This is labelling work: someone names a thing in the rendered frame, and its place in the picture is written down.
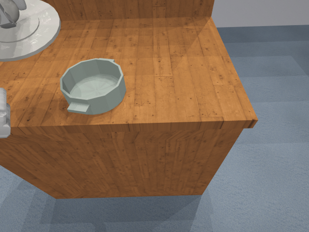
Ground knob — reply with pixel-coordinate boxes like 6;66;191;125
0;0;19;22

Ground pot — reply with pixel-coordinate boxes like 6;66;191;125
60;58;126;115

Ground table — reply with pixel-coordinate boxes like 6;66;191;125
0;0;258;199

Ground robot left upper arm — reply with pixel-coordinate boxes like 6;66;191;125
0;87;11;138

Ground lid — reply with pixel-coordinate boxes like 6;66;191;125
0;0;61;62

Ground robot left hand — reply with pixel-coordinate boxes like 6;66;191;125
0;0;27;29

